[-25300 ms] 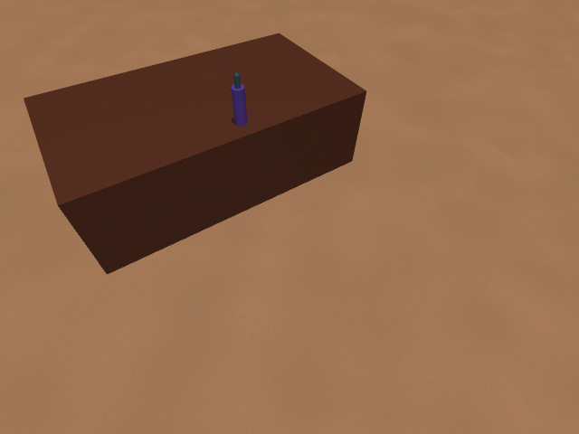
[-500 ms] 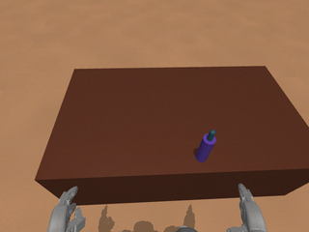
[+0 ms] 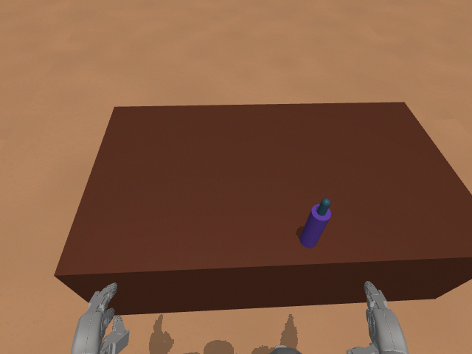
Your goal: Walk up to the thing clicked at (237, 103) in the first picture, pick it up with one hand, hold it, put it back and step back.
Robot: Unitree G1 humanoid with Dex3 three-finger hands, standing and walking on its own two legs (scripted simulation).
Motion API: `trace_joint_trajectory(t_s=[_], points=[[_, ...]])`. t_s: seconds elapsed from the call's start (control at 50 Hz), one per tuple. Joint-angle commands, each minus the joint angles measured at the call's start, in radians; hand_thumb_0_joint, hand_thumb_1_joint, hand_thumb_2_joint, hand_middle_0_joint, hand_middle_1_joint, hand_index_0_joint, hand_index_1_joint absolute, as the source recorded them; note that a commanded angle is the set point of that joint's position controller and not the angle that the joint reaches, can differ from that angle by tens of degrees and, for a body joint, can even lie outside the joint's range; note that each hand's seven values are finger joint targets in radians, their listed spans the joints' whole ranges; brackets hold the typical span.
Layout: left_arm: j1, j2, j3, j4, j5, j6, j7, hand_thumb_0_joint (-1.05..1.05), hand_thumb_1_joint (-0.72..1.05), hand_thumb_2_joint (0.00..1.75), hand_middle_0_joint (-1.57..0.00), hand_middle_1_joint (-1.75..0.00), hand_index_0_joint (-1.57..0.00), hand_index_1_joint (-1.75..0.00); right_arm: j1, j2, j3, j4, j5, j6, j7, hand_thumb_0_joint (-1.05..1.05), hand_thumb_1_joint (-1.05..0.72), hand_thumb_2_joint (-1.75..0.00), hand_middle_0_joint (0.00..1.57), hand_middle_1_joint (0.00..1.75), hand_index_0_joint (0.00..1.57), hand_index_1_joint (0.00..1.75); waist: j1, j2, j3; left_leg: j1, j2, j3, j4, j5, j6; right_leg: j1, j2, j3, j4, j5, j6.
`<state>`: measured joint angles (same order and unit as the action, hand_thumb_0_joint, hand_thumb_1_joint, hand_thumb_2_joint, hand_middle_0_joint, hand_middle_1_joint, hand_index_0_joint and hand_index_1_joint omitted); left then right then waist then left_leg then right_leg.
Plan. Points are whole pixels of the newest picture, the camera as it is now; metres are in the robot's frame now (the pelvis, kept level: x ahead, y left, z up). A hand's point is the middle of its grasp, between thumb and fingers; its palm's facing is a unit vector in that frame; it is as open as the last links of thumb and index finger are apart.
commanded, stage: home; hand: right
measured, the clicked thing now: (316, 222) +0.46 -0.22 -0.20
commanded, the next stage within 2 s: stand in 0.06 s
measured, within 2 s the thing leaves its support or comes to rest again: neither
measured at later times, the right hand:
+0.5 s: hand out of the picture +0.09 -0.26 -0.12, palm faces -0.03 +0.93 -0.36, open 11.9 cm
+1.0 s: hand out of the picture +0.04 -0.26 -0.10, palm faces -0.01 +0.94 -0.34, open 7.4 cm
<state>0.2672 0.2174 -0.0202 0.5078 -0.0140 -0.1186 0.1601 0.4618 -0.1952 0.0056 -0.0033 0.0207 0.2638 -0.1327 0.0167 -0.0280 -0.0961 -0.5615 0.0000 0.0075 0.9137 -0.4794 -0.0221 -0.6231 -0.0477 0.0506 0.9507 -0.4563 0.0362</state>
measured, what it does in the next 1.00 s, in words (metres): rises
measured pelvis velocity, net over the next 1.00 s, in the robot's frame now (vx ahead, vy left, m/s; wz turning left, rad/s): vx -0.01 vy -0.01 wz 0.00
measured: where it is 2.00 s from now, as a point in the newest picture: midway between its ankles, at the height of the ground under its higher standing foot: outside the picture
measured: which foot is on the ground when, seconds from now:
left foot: down 0.00-1.00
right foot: down 0.00-1.00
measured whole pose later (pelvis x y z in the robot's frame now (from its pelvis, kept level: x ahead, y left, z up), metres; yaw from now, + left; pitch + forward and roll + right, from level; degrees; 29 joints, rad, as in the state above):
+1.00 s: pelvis -0.01 -0.01 +0.05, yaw +0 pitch -4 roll +0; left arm 0.13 0.32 0.00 1.12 0.01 -0.01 0.00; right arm 0.19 -0.32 0.00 1.10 -0.02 -0.02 -0.02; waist 0.00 -0.01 0.05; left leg -0.11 0.05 -0.01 0.41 -0.24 -0.04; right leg -0.16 -0.01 0.01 0.42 -0.20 0.01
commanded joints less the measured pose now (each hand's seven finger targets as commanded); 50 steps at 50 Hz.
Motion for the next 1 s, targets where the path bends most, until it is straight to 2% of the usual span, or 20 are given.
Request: trace_joint_trajectory(t_s=[0.0, 0.06, 0.08, 0.12, 0.14, 0.16, 0.18, 0.2, 0.26, 0.28, 0.34, 0.38, 0.44, 0.5, 0.58, 0.66, 0.7, 0.84, 0.94, 0.98], points=[[-0.058, 0.118, 0.055, -0.156, 0.006, -0.054, 0.018, 0.0, 0.9, 0.9, -0.2, -0.3, -0.2, -0.3, -0.03, -0.097, -0.056, -0.183, -0.014, -0.045, -0.014, 0.0, 0.55, -0.05, 0.05, 0.05, 0.05, 0.05, 0.013, 0.008, -0.119, 0.024, -0.022, 0.041, -0.147, 0.264, 0.011, 0.12, 0.032, -0.06, -0.132, 0.242, -0.038], [-0.069, 0.119, 0.058, -0.154, 0.008, -0.054, 0.018, 0.0, 0.9, 0.9, -0.2, -0.3, -0.2, -0.3, -0.063, -0.118, -0.069, -0.225, -0.012, -0.051, -0.016, 0.0, 0.55, -0.05, 0.05, 0.05, 0.05, 0.05, 0.003, 0.006, -0.095, 0.024, -0.019, 0.039, -0.166, 0.208, 0.011, 0.105, 0.034, -0.063, -0.14, 0.184, -0.038], [-0.068, 0.112, 0.052, -0.156, 0.007, -0.056, 0.018, 0.0, 0.9, 0.9, -0.2, -0.3, -0.2, -0.3, -0.016, -0.094, -0.054, -0.163, -0.014, -0.046, -0.013, 0.0, 0.55, -0.05, 0.05, 0.05, 0.05, 0.05, 0.007, 0.03, -0.094, 0.025, -0.019, 0.041, -0.166, 0.219, 0.009, 0.096, 0.035, -0.064, -0.135, 0.192, -0.04], [-0.068, 0.113, 0.05, -0.158, 0.006, -0.058, 0.015, 0.0, 0.9, 0.9, -0.2, -0.3, -0.2, -0.3, -0.019, -0.094, -0.051, -0.174, -0.013, -0.045, -0.015, 0.0, 0.56, -0.05, 0.05, 0.05, 0.05, 0.05, 0.004, 0.006, -0.082, 0.008, -0.023, 0.048, -0.157, 0.193, 0.014, 0.095, 0.032, -0.058, -0.15, 0.178, -0.037], [-0.124, 0.273, 0.076, 0.069, 0.132, 0.003, -0.045, 0.0, 0.9, 0.9, -0.2, -0.3, -0.2, -0.3, -0.165, -0.289, -0.101, 0.177, -0.129, -0.162, 0.039, 0.0, 0.55, -0.05, 0.05, 0.05, 0.05, 0.05, -0.036, 0.06, 0.046, 0.138, 0.047, -0.052, -0.187, 0.139, 0.075, 0.129, 0.003, 0.014, -0.198, 0.243, -0.103], [-0.118, 0.278, 0.095, 0.083, 0.132, 0.024, -0.075, 0.0, 0.9, 0.9, -0.2, -0.3, -0.2, -0.3, -0.13, -0.281, -0.105, 0.271, -0.126, -0.212, 0.062, 0.0, 0.47, -0.13, 0.13, 0.13, 0.13, 0.13, -0.034, 0.069, -0.01, 0.159, 0.073, -0.089, -0.2, 0.176, 0.105, 0.158, 0.009, -0.005, -0.165, 0.236, -0.114], [-0.106, 0.268, 0.096, 0.082, 0.128, 0.032, -0.087, 0.0, 0.9, 0.9, -0.2, -0.3, -0.2, -0.3, -0.15, -0.29, -0.104, 0.301, -0.118, -0.241, 0.073, 0.0, 0.39, -0.21, 0.2, 0.21, 0.2, 0.21, -0.018, 0.078, -0.024, 0.173, 0.085, -0.119, -0.203, 0.218, 0.116, 0.156, 0.006, -0.006, -0.164, 0.251, -0.123], [-0.115, 0.257, 0.096, 0.091, 0.118, 0.042, -0.096, 0.0, 0.9, 0.9, -0.2, -0.3, -0.2, -0.3, -0.168, -0.295, -0.103, 0.321, -0.113, -0.26, 0.082, 0.0, 0.31, -0.29, 0.2, 0.29, 0.2, 0.29, -0.015, 0.082, -0.004, 0.152, 0.083, -0.107, -0.22, 0.241, 0.115, 0.163, 0.006, -0.006, -0.168, 0.224, -0.12], [-0.113, 0.268, 0.089, 0.131, 0.067, 0.054, -0.134, 0.0, 0.9, 0.9, -0.2, -0.3, -0.2, -0.3, -0.186, -0.292, -0.091, 0.424, -0.074, -0.287, 0.106, 0.0, 0.07, -0.53, 0.2, 0.3, 0.2, 0.3, -0.006, 0.08, -0.008, 0.168, 0.09, -0.11, -0.238, 0.258, 0.095, 0.226, 0.009, 0.001, -0.217, 0.205, -0.112], [-0.099, 0.271, 0.09, 0.151, 0.061, 0.057, -0.14, 0.0, 0.9, 0.9, -0.2, -0.3, -0.2, -0.3, -0.207, -0.293, -0.093, 0.458, -0.064, -0.289, 0.108, 0.0, -0.01, -0.61, 0.2, 0.3, 0.2, 0.3, -0.004, 0.08, -0.016, 0.174, 0.088, -0.103, -0.231, 0.257, 0.087, 0.243, 0.006, 0.009, -0.236, 0.22, -0.11], [-0.124, 0.273, 0.091, 0.209, 0.063, 0.065, -0.15, 0.0, 0.9, 0.9, -0.2, -0.3, -0.2, -0.3, -0.225, -0.271, -0.083, 0.551, -0.067, -0.296, 0.108, 0.0, -0.25, -0.85, 0.2, 0.3, 0.2, 0.3, -0.02, -0.006, 0.036, 0.168, 0.06, -0.073, -0.245, 0.165, 0.071, 0.236, -0.014, 0.068, -0.323, 0.162, -0.112], [-0.148, 0.285, 0.094, 0.233, 0.061, 0.07, -0.152, 0.0, 0.9, 0.9, -0.2, -0.3, -0.2, -0.3, -0.218, -0.274, -0.08, 0.608, -0.07, -0.301, 0.108, 0.0, -0.41, -0.9, 0.2, 0.3, 0.2, 0.3, -0.031, -0.03, 0.048, 0.198, 0.053, -0.064, -0.26, 0.16, 0.069, 0.236, -0.035, 0.097, -0.366, 0.131, -0.118], [-0.132, 0.289, 0.094, 0.279, 0.056, 0.073, -0.151, 0.0, 0.9, 0.9, -0.2, -0.3, -0.2, -0.3, -0.234, -0.294, -0.087, 0.683, -0.067, -0.306, 0.108, 0.0, -0.65, -0.9, 0.2, 0.3, 0.2, 0.3, -0.019, -0.004, 0.044, 0.245, 0.071, -0.082, -0.3, 0.236, 0.071, 0.276, -0.029, 0.077, -0.382, 0.218, -0.109], [-0.117, 0.305, 0.096, 0.333, 0.048, 0.074, -0.147, 0.0, 0.9, 0.9, -0.2, -0.3, -0.2, -0.3, -0.215, -0.298, -0.082, 0.763, -0.059, -0.309, 0.101, 0.0, -0.89, -0.9, 0.2, 0.3, 0.2, 0.3, -0.026, -0.026, 0.01, 0.307, 0.075, -0.068, -0.308, 0.345, 0.061, 0.343, -0.05, 0.089, -0.399, 0.37, -0.112], [-0.122, 0.307, 0.091, 0.39, 0.038, 0.086, -0.142, 0.0, 0.9, 0.9, -0.2, -0.3, -0.2, -0.3, -0.219, -0.314, -0.073, 0.851, -0.054, -0.307, 0.096, 0.0, -0.9, -0.9, 0.2, 0.3, 0.2, 0.3, -0.024, 0.008, 0.036, 0.338, 0.089, -0.071, -0.372, 0.389, 0.056, 0.387, -0.052, 0.077, -0.442, 0.401, -0.104], [-0.124, 0.312, 0.086, 0.45, 0.031, 0.096, -0.142, 0.0, 0.9, 0.9, -0.2, -0.3, -0.2, -0.3, -0.221, -0.317, -0.062, 0.926, -0.051, -0.303, 0.092, 0.0, -0.9, -0.9, 0.2, 0.3, 0.2, 0.3, -0.024, 0.008, 0.071, 0.352, 0.098, -0.071, -0.449, 0.384, 0.044, 0.432, -0.05, 0.077, -0.494, 0.383, -0.095], [-0.127, 0.309, 0.082, 0.471, 0.027, 0.1, -0.142, 0.0, 0.9, 0.9, -0.2, -0.3, -0.2, -0.3, -0.242, -0.322, -0.057, 0.955, -0.048, -0.304, 0.093, 0.0, -0.9, -0.9, 0.2, 0.3, 0.2, 0.3, -0.014, 0.035, 0.087, 0.358, 0.106, -0.08, -0.489, 0.403, 0.04, 0.454, -0.044, 0.066, -0.508, 0.391, -0.087], [-0.163, 0.306, 0.074, 0.534, 0.028, 0.1, -0.145, 0.0, 0.9, 0.9, -0.2, -0.3, -0.2, -0.3, -0.28, -0.325, -0.048, 1.026, -0.042, -0.302, 0.096, 0.0, -0.9, -0.9, 0.2, 0.3, 0.2, 0.3, -0.014, 0.039, 0.125, 0.383, 0.113, -0.08, -0.569, 0.343, 0.029, 0.479, -0.045, 0.059, -0.591, 0.323, -0.071], [-0.171, 0.3, 0.067, 0.566, 0.029, 0.093, -0.147, 0.0, 0.9, 0.9, -0.2, -0.3, -0.2, -0.3, -0.295, -0.327, -0.045, 1.057, -0.04, -0.298, 0.1, 0.0, -0.9, -0.9, 0.2, 0.3, 0.2, 0.3, -0.016, 0.032, 0.118, 0.41, 0.118, -0.075, -0.587, 0.335, 0.031, 0.493, -0.051, 0.057, -0.625, 0.334, -0.063], [-0.186, 0.309, 0.068, 0.573, 0.03, 0.094, -0.148, 0.0, 0.9, 0.9, -0.2, -0.3, -0.2, -0.3, -0.305, -0.321, -0.042, 1.066, -0.042, -0.296, 0.103, 0.0, -0.9, -0.9, 0.2, 0.3, 0.2, 0.3, -0.016, 0.024, 0.143, 0.4, 0.113, -0.072, -0.601, 0.31, 0.03, 0.479, -0.048, 0.059, -0.642, 0.297, -0.057]])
